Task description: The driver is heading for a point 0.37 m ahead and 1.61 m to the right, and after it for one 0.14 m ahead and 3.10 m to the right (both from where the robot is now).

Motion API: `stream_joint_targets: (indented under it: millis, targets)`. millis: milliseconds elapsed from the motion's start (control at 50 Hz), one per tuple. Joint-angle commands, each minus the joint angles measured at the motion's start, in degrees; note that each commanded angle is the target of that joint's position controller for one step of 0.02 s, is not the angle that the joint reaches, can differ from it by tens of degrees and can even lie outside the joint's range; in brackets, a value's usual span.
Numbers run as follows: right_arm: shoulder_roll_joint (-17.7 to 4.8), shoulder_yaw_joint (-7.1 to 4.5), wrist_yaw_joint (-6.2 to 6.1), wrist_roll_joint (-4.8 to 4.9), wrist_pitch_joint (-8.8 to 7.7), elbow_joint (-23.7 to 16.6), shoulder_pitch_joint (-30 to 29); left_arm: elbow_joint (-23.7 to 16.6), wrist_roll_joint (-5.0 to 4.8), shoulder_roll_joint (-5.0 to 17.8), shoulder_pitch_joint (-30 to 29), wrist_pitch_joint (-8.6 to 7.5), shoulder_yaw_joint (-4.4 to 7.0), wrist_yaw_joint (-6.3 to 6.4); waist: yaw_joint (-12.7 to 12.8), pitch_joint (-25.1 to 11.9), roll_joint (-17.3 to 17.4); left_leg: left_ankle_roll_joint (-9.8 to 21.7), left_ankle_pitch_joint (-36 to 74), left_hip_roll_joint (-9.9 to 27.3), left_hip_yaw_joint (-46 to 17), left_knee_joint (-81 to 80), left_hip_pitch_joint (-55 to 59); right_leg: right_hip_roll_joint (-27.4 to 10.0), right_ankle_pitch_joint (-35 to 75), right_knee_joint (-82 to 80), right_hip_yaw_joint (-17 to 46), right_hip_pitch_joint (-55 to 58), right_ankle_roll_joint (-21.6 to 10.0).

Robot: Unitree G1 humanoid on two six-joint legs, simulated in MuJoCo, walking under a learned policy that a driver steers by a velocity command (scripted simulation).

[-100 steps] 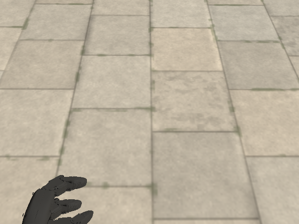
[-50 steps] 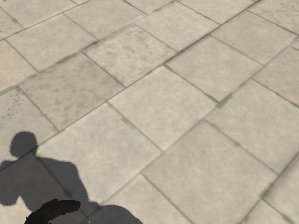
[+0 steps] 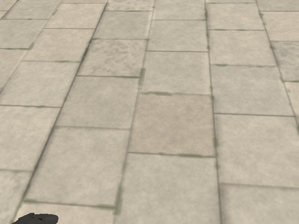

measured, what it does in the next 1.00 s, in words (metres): walks ahead, turning right: left foot, then right foot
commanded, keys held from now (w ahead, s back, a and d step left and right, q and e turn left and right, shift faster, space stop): w+e+shift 1.00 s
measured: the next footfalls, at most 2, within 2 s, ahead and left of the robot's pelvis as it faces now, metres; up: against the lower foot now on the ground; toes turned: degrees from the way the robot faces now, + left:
left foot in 0.42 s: +0.61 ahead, -0.04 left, +0.00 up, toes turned -28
right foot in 0.88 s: +0.83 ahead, -0.46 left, +0.00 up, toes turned -55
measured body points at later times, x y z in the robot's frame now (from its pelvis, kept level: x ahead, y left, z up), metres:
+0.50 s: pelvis +0.43 -0.10 +0.01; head +0.46 -0.11 +0.46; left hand +0.61 +0.17 -0.11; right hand +0.49 -0.42 -0.06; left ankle +0.58 -0.03 -0.70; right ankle +0.18 -0.09 -0.60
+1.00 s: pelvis +0.78 -0.40 +0.00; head +0.81 -0.42 +0.45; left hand +1.07 -0.32 -0.12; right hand +0.62 -0.62 -0.11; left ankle +0.82 -0.17 -0.57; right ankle +0.80 -0.43 -0.70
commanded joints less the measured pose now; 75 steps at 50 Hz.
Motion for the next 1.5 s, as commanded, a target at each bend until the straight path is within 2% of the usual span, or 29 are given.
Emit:
stream_joint_targets:
  millis: [20,40,100,180,320,380,420,440,460,520,600,760,800,840,880,900,920,940,980,1020,1100,1220,1260,1280,1300,1320,1340,1380,1500]
  targets:
    - [-0.1,0.73,1.59,-0.50,-0.76,-10.4,-7.2,6.2,-0.03,17.6,22.4,-0.76,5.68,3.37,10.6,-3.7,-23.6,5.8,-0.6,-6.4,-7.0,48.8,-48.1,-5.3,-22.3,-20.0,28.8,43.9,-7.9]
    - [-2.4,0.69,1.69,-1.70,-2.18,-15.5,-16.9,3.4,-1.20,19.2,22.2,-0.99,6.09,3.83,12.5,-7.0,-17.3,4.1,-3.5,-12.3,-22.0,58.0,-59.6,-9.2,-21.9,-31.6,53.4,45.7,-11.3]
    - [-3.6,1.44,0.75,-1.28,-3.60,-13.4,-15.4,4.6,0.38,12.8,18.6,-2.34,4.61,4.65,6.2,1.8,-2.8,6.7,8.4,-5.0,-25.8,49.5,-56.8,-8.1,-3.3,-28.4,38.4,32.4,-8.2]
    - [-3.2,1.79,1.08,-1.74,-0.08,-13.4,-15.8,4.0,-0.74,7.5,15.1,-4.49,2.62,4.22,2.1,5.0,-1.8,4.7,9.9,-5.0,-25.2,38.2,-49.1,-2.7,2.4,-33.6,30.8,19.1,-9.9]
    - [-1.0,3.59,1.89,0.67,-0.71,-18.5,-30.7,6.8,-1.77,9.5,19.2,-6.15,3.68,4.22,6.2,6.5,-3.9,5.8,32.2,-11.4,-23.2,7.6,-37.1,-0.7,29.7,-34.6,27.8,20.5,-5.7]
    - [-5.1,1.89,0.26,0.98,-0.79,-15.7,-20.4,7.2,-1.69,12.0,16.8,-6.16,4.25,4.60,1.2,-0.4,-4.0,7.7,26.1,-15.2,-23.5,4.1,-19.9,0.1,50.8,-23.1,27.7,24.9,-1.4]
    - [-10.3,-0.85,-2.43,1.11,-0.76,-10.3,3.4,6.7,-0.05,12.0,11.7,-6.49,4.06,4.08,-11.8,-11.0,-3.1,8.4,14.1,-11.8,-24.1,7.1,5.7,4.1,49.4,6.1,25.2,14.9,0.8]
    - [-13.9,-1.84,-3.39,-1.57,-1.38,-9.0,11.4,4.7,-0.14,1.3,12.7,-6.95,1.38,4.11,-11.3,-16.6,11.9,10.0,-12.1,3.0,-43.0,2.1,17.9,10.5,7.0,29.3,21.0,0.7,1.0]
    - [-15.6,-2.04,-2.35,-2.33,-1.60,-10.7,2.2,1.4,-2.76,-0.7,19.3,-6.70,-0.17,3.96,-1.5,-20.3,26.9,13.5,-22.9,13.5,-76.9,-14.6,16.5,12.0,-9.3,38.5,17.1,-9.5,1.2]
    - [-3.1,0.18,-1.49,-1.12,-1.22,-11.1,-9.5,4.3,0.75,5.4,10.4,-4.10,0.47,2.89,-0.2,-1.8,2.0,15.0,-10.4,6.5,-52.9,-14.1,-6.3,1.7,3.1,34.5,12.7,-9.8,1.6]
    - [-1.2,1.09,-0.54,0.64,-3.67,-4.8,-4.8,-0.3,1.27,0.5,3.8,-1.34,-1.11,0.40,2.3,5.6,3.3,13.4,9.5,4.7,-33.8,-18.3,-14.5,-3.3,5.1,31.1,11.9,-13.0,3.3]
    - [-4.6,0.67,-0.59,0.42,-5.09,-1.1,-1.5,-5.1,0.85,0.1,-11.3,-1.39,-2.65,-1.56,2.6,12.4,-0.4,9.1,48.6,-1.9,-6.3,-21.8,-12.2,0.9,20.7,3.3,-2.1,-7.0,-0.1]
    - [-7.5,0.15,-1.39,0.55,-3.98,-1.3,0.5,-3.5,0.65,1.5,-9.1,-1.90,-2.11,-1.10,4.3,8.2,1.7,8.7,75.8,-1.0,-5.4,-14.9,-5.0,5.7,17.8,0.1,-5.7,-0.8,-1.9]
    - [-11.4,-0.91,-2.08,0.37,-1.83,-2.4,-1.5,0.3,0.24,4.7,4.1,-2.28,-0.47,0.14,12.1,0.3,5.1,9.3,91.0,1.7,-6.5,3.1,-3.3,9.2,11.1,-0.3,-4.9,13.0,-3.9]
    - [-10.6,-1.15,-1.46,-0.25,-0.34,-4.2,-5.4,7.6,-0.19,9.3,24.1,-2.42,2.99,2.69,18.9,-7.3,1.4,9.8,62.1,-1.0,-8.9,38.0,-20.2,9.5,4.6,-6.0,3.3,40.1,-7.1]
    - [-1.9,0.87,-0.41,-1.21,-0.61,-6.7,-5.8,7.2,-1.36,13.9,18.6,-1.64,4.30,3.81,11.5,-2.3,-12.8,8.3,2.4,-11.8,-10.1,59.5,-38.4,-0.2,8.9,-7.3,20.6,43.0,-9.2]
    - [-3.8,0.96,-0.38,0.41,-1.91,-13.9,-5.3,4.2,0.78,18.0,16.9,-0.71,5.03,3.50,8.6,-13.7,-13.6,6.5,-1.6,-15.7,-22.4,69.6,-55.9,-8.9,0.5,-19.9,49.3,57.4,-20.3]
    - [-5.4,1.35,-0.46,0.00,-3.54,-14.4,-10.3,4.0,0.65,15.6,18.0,-0.77,5.07,3.98,10.0,-10.9,-2.5,7.0,3.4,-11.9,-27.9,65.0,-59.0,-10.6,-5.2,-28.2,53.7,53.6,-18.0]
    - [-4.3,2.06,-0.78,-0.50,-3.97,-13.7,-12.7,6.3,0.24,11.1,15.3,-2.42,4.01,4.73,4.6,1.7,5.3,6.6,6.3,-8.1,-28.0,53.4,-53.6,-6.8,3.3,-30.7,45.5,35.0,-14.5]
    - [-3.7,2.41,-0.86,-2.26,-1.66,-12.7,-10.6,6.3,-0.19,8.4,12.9,-4.40,2.73,5.27,0.6,3.9,6.2,4.7,4.3,-6.1,-28.2,46.8,-46.4,-2.7,12.9,-30.5,37.6,23.2,-13.7]
    - [-0.3,3.86,0.11,-1.48,-0.04,-17.9,-22.7,7.1,-0.46,7.5,14.7,-6.41,2.42,4.60,2.5,9.0,3.0,2.8,13.3,-5.5,-25.0,26.7,-41.7,2.7,15.8,-34.3,31.3,9.9,-11.7]
    - [-1.3,4.00,0.49,0.52,-0.69,-19.6,-27.5,9.1,-1.44,9.6,18.2,-6.21,3.56,4.17,6.4,4.6,-2.5,6.4,31.1,-12.0,-23.9,4.6,-27.4,3.3,36.3,-28.8,30.7,18.6,-4.5]
    - [-5.9,2.04,-0.74,0.72,-1.03,-17.0,-17.7,9.2,-0.85,12.3,17.1,-6.11,4.12,4.34,1.4,-2.5,-2.8,7.5,22.5,-15.1,-24.3,3.6,-15.0,3.7,50.5,-14.7,30.6,22.6,-1.5]
    - [-8.3,0.74,-1.70,0.89,-1.27,-14.5,-6.1,8.7,-0.51,13.8,13.8,-6.37,4.36,4.01,-6.2,-7.5,-2.6,8.1,18.8,-13.7,-24.4,3.4,-2.2,5.3,49.6,-1.1,29.2,17.8,-0.1]
    - [-12.5,-0.99,-3.08,-0.34,-1.50,-12.2,6.6,7.3,-0.19,8.3,11.7,-7.17,2.87,3.90,-11.1,-14.1,1.8,9.6,2.3,-4.1,-33.1,3.9,11.4,8.6,33.4,17.5,25.2,9.0,0.6]
    - [-15.7,-1.34,-2.94,-2.94,-1.78,-12.1,5.7,4.7,-2.36,-1.7,17.8,-7.01,0.26,4.32,-4.0,-19.9,17.9,14.0,-11.7,14.1,-62.7,-5.9,21.5,13.7,-12.9,34.5,19.0,-7.2,2.1]
    - [-13.3,-1.84,-2.37,-1.67,-1.29,-12.8,-1.1,4.0,-1.33,2.9,16.0,-6.33,-0.11,4.81,-2.6,-17.3,17.6,16.1,-22.0,14.0,-75.4,-13.3,15.0,9.3,-6.0,38.4,15.3,-13.8,1.3]
    - [-4.1,0.15,-1.83,-0.87,-0.92,-12.4,-8.3,4.7,0.73,6.0,8.7,-4.81,0.67,3.57,-1.4,-2.6,3.6,15.0,-10.6,7.6,-54.3,-13.0,-1.1,3.0,2.7,34.1,12.5,-13.6,1.8]
    - [-0.7,1.35,-0.02,0.98,-3.74,-4.8,-4.4,-2.0,1.27,-0.5,-0.1,-1.58,-1.58,0.16,2.9,6.1,3.7,11.6,21.3,3.3,-25.8,-18.5,-13.9,-2.3,8.7,28.9,10.2,-15.3,3.0]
